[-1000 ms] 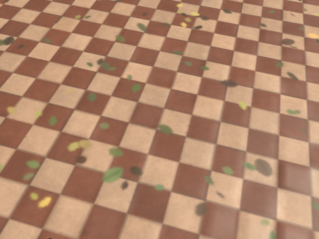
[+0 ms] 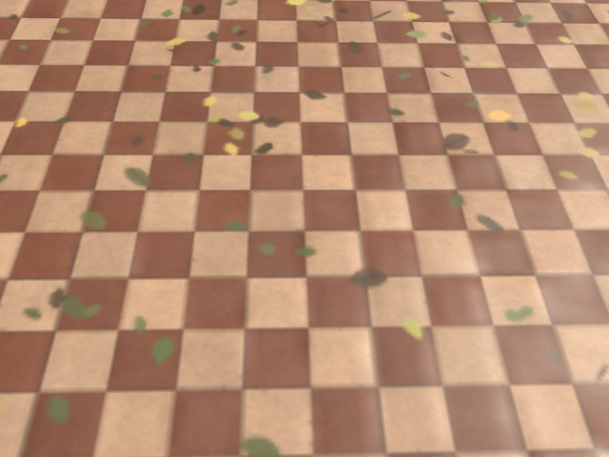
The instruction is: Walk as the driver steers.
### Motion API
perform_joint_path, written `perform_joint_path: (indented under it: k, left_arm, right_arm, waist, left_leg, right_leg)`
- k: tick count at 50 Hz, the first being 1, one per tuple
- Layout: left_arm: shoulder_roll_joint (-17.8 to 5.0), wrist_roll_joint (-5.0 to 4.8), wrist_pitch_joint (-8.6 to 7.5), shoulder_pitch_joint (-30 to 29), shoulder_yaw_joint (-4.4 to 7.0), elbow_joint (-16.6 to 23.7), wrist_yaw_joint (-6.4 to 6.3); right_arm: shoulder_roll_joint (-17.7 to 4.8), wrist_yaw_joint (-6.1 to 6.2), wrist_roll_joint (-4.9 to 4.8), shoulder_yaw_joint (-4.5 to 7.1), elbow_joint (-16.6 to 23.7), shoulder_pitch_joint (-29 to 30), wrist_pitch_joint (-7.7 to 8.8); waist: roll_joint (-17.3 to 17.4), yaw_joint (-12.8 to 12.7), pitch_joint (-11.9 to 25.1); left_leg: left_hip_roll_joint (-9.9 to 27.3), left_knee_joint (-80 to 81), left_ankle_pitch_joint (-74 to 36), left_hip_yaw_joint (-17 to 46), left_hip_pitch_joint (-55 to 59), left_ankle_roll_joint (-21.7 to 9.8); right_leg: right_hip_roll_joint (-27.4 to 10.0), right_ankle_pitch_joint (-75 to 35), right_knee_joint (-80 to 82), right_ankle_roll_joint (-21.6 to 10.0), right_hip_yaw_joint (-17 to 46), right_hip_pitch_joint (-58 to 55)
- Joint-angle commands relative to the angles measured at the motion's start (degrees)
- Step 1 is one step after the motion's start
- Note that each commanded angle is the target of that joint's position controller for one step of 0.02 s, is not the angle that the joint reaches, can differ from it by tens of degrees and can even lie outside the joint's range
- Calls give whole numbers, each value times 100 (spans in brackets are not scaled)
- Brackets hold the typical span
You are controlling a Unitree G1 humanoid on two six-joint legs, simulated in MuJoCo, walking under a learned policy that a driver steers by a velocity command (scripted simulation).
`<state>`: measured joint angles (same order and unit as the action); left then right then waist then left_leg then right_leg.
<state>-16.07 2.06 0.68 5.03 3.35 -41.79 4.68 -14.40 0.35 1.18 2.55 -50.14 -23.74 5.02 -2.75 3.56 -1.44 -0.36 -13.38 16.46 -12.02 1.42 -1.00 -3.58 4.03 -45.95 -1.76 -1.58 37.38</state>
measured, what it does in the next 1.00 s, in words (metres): walks ahead, turning right: right foot, then left foot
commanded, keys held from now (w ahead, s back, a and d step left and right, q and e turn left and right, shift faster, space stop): w+e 0.30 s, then w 0.70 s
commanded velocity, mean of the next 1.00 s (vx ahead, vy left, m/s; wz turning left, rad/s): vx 0.50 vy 0.00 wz -0.31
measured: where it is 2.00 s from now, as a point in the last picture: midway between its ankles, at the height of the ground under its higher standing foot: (369, 253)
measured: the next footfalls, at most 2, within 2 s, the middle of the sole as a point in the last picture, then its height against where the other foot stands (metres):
right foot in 0.12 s outside the picture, level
left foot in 0.68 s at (299, 412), level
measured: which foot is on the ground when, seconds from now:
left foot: down 0.00-0.12, up 0.14-0.66, down 0.68-1.00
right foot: up 0.00-0.10, down 0.12-0.70, up 0.72-1.00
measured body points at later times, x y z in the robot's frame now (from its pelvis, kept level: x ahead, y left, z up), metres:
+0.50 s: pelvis +0.27 -0.06 +0.00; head +0.30 -0.08 +0.45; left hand +0.35 +0.21 -0.12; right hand +0.37 -0.34 -0.11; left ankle +0.46 +0.06 -0.68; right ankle +0.19 -0.10 -0.74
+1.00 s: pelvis +0.55 -0.09 +0.01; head +0.58 -0.08 +0.45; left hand +0.76 +0.11 -0.12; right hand +0.47 -0.33 -0.13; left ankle +0.53 -0.01 -0.74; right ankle +0.62 -0.27 -0.68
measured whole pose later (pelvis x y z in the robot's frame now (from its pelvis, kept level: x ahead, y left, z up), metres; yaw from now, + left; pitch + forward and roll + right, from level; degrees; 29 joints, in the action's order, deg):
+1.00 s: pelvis +0.55 -0.09 +0.01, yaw -18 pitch +0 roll +1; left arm -15.2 2.1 -1.5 10.0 1.3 -46.1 2.1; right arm -13.1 -1.2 0.2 2.1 -52.5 -23.4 4.4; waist -2.9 1.8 -1.7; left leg -4.8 -12.5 10.8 -3.5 -2.2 -4.7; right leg -5.5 6.1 -48.3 -0.9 0.3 35.6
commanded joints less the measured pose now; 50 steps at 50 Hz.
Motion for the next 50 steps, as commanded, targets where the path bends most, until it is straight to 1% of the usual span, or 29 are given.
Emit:
perform_joint_path:
  k: [1,4,5,6,7,8,9,10,11,12,14,16,20,23,28,30,31,32,33,34,35,36,37,38,39,41,43,47,50]
  left_arm:
    - [-148,17,-82,-669,-50,590,50]
    - [-269,66,-84,-453,-2,600,-28]
    - [-360,75,-112,9,52,487,-76]
    - [-487,112,-170,878,142,224,-143]
    - [-931,158,-191,1816,308,-34,-252]
    - [-1625,53,-162,1553,455,87,-323]
    - [-1555,-116,-99,1846,466,166,-357]
    - [-1364,-132,-90,1580,414,35,-405]
    - [-1037,-160,-116,1350,327,-1,-425]
    - [-870,-167,-156,1102,276,23,-443]
    - [-682,-207,-244,899,198,68,-433]
    - [-735,-213,-342,1060,209,-15,-404]
    - [-696,-203,-409,1556,180,-220,-399]
    - [-697,-209,-447,1907,161,-370,-418]
    - [-767,-126,-454,2304,130,-567,-498]
    - [-838,-97,-456,2227,131,-614,-542]
    - [-878,-92,-465,2091,130,-612,-557]
    - [-936,-80,-476,2017,136,-629,-560]
    - [-945,-80,-477,1945,127,-655,-540]
    - [-785,-109,-508,1927,65,-570,-521]
    - [-276,-319,-519,2514,-36,-427,-487]
    - [-627,-132,-506,2442,28,-506,-505]
    - [-666,-66,-477,2042,51,-467,-487]
    - [-577,-48,-481,1728,4,-423,-438]
    - [-490,-43,-445,1609,-9,-403,-401]
    - [-387,41,-319,1753,-46,-488,-336]
    - [-323,43,-272,1647,-70,-468,-297]
    - [-246,20,-264,637,-130,-168,-265]
    - [-93,-17,-294,-4,-212,2,-243]
  right_arm:
    - [-843,35,-2,186,257,68,44]
    - [-1065,83,6,229,138,-51,-70]
    - [-1161,95,7,246,115,-72,-127]
    - [-1196,101,-21,244,143,-23,-176]
    - [-1041,88,13,194,309,-37,-179]
    - [-375,-43,18,64,746,-200,-148]
    - [-884,-53,63,159,894,542,-99]
    - [-812,-74,-29,137,1010,867,-45]
    - [-739,-58,-33,94,943,782,7]
    - [-723,-49,31,98,882,713,-34]
    - [-682,-76,166,92,823,432,-237]
    - [-565,-117,173,77,851,490,-359]
    - [-459,-162,152,38,1073,1353,-377]
    - [-422,-200,115,6,1194,1875,-345]
    - [-445,-246,64,-29,1447,2630,-269]
    - [-507,-245,55,-10,1453,2526,-233]
    - [-555,-221,49,16,1363,2224,-215]
    - [-653,-168,41,69,1206,1757,-197]
    - [-753,-95,49,130,944,945,-153]
    - [-1032,-6,147,215,765,22,-101]
    - [-1706,26,261,388,734,-503,-110]
    - [-1394,-55,55,333,657,-230,-177]
    - [-1028,-82,-34,246,725,351,-200]
    - [-701,-111,-29,166,755,705,-181]
    - [-564,-103,-8,115,711,834,-154]
    - [-496,-93,-26,73,554,785,-70]
    - [-601,-121,-70,105,396,573,21]
    - [-618,-138,-100,112,145,253,33]
    - [-643,-140,-109,114,-20,5,34]
  waist:
    - [764,-62,-354]
    - [890,-226,-90]
    - [899,-439,213]
    - [734,-840,716]
    - [194,-1199,1348]
    - [-1190,-696,1718]
    - [-263,-1146,1861]
    - [-40,-950,1027]
    - [226,-684,490]
    - [302,-448,268]
    - [165,-170,322]
    - [194,-129,302]
    - [68,-421,-45]
    - [-10,-649,-76]
    - [-27,-893,-255]
    - [-91,-750,-297]
    - [-128,-575,-221]
    - [-160,-372,16]
    - [7,17,452]
    - [283,409,1083]
    - [1538,267,1858]
    - [1325,112,1692]
    - [779,-121,724]
    - [425,-186,280]
    - [507,-309,46]
    - [732,-481,-8]
    - [700,-516,-2]
    - [624,-351,-265]
    - [647,-182,-281]
  left_leg:
    - [1536,275,-2803,328,-79,-563]
    - [1586,-768,-5157,-28,334,-441]
    - [1585,-1583,-5806,-105,373,-431]
    - [1503,-2808,-5472,-227,-43,-334]
    - [1348,-4502,-3598,-248,-1265,-160]
    - [229,-6426,1545,78,-3824,195]
    - [128,-6857,1343,1266,-4388,177]
    - [433,-6654,661,1373,-4670,117]
    - [625,-6078,292,1331,-4361,106]
    - [737,-5703,237,1359,-3988,143]
    - [768,-5339,270,1363,-3390,271]
    - [728,-4990,88,1258,-3403,357]
    - [753,-3889,-951,1160,-3874,382]
    - [654,-3144,-1548,1129,-3978,301]
    - [392,-2297,-1551,1019,-3981,69]
    - [261,-1997,-1210,1011,-3589,-107]
    - [122,-1820,-984,971,-3068,-210]
    - [-92,-1726,-723,884,-2385,-313]
    - [-207,-1377,-835,821,-1361,-456]
    - [564,-1296,-545,1597,68,-718]
    - [2192,-977,62,4262,1590,-1457]
    - [2401,-301,47,5468,1237,-1596]
    - [2204,-250,409,4571,373,-1519]
    - [1923,-56,184,3866,-292,-1392]
    - [1632,120,-127,3314,-691,-1212]
    - [1308,322,-980,2661,-1131,-1074]
    - [1237,469,-1534,2359,-1118,-1146]
    - [1017,758,-1854,1867,-875,-1128]
    - [876,689,-2302,1553,-747,-993]
  right_leg:
    - [81,63,678,-215,-358,-180]
    - [548,889,1009,-570,-716,-902]
    - [784,1129,1133,-724,-761,-1445]
    - [968,941,1557,-905,-683,-2590]
    - [208,1524,1799,-1176,460,-4113]
    - [-1473,1493,2235,-1909,3532,-5673]
    - [-1603,1042,2818,-2024,4353,-5642]
    - [-1444,387,2846,-1908,3344,-5058]
    - [-1179,-410,2910,-1706,2743,-4213]
    - [-865,-890,2982,-1534,2308,-3641]
    - [-552,-1404,3140,-1480,1872,-3016]
    - [-404,-1469,3275,-1496,1674,-2821]
    - [-268,-1242,3567,-1246,1514,-2931]
    - [-288,-1529,3512,-1048,1441,-3381]
    - [-534,-1936,3302,-1012,1522,-4080]
    - [-660,-2386,3139,-928,1529,-4176]
    - [-642,-3000,2907,-829,1442,-4112]
    - [-576,-3839,2413,-744,1357,-4077]
    - [-349,-4120,1441,-641,1131,-3922]
    - [-119,-2918,72,-546,972,-3058]
    - [894,260,-2156,-239,438,-1259]
    - [1049,2418,-2745,-314,799,-545]
    - [671,2011,-2845,-333,882,-302]
    - [441,1672,-2540,-326,813,-352]
    - [259,1533,-2215,-312,709,-474]
    - [128,1360,-1900,-191,543,-842]
    - [41,1134,-1696,-95,403,-706]
    - [-197,316,-669,110,133,-49]
    - [-120,-259,355,151,-72,-262]
Keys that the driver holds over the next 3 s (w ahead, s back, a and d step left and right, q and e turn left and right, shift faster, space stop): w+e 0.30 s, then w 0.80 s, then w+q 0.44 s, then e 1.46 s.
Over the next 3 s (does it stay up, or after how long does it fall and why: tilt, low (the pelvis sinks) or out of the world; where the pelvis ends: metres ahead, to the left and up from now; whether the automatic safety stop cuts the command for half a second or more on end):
stays up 0.97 -0.20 0.00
